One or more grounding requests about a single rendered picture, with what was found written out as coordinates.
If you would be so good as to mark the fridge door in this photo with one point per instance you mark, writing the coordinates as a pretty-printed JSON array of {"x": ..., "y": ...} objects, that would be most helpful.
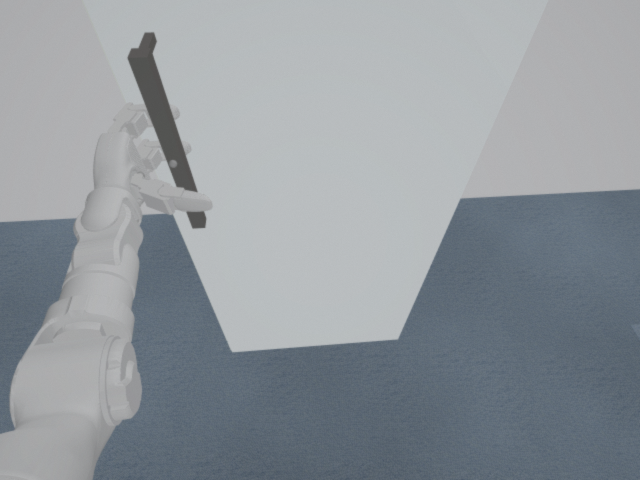
[{"x": 335, "y": 139}]

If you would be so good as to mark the left robot hand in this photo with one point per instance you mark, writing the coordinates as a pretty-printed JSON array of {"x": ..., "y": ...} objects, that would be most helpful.
[{"x": 117, "y": 162}]

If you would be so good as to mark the left robot upper arm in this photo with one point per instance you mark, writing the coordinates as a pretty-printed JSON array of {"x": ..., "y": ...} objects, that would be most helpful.
[{"x": 68, "y": 398}]

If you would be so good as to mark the handle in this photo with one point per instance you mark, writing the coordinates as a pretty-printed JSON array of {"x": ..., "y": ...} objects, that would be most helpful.
[{"x": 150, "y": 85}]

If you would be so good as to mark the left robot forearm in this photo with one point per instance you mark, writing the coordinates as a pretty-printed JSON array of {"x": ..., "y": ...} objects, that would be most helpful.
[{"x": 100, "y": 284}]

